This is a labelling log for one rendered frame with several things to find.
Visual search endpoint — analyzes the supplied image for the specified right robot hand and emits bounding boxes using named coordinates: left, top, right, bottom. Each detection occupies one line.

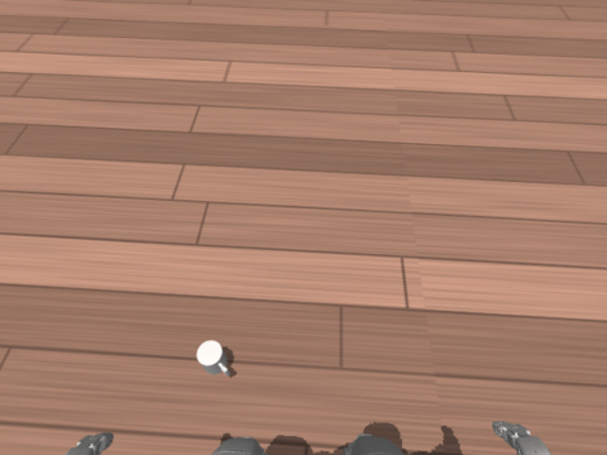
left=492, top=421, right=552, bottom=455

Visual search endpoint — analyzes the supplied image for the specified left robot hand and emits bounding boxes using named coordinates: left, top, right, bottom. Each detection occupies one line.
left=65, top=432, right=114, bottom=455

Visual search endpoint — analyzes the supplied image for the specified mug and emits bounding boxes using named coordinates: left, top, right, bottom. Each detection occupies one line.
left=196, top=340, right=230, bottom=376

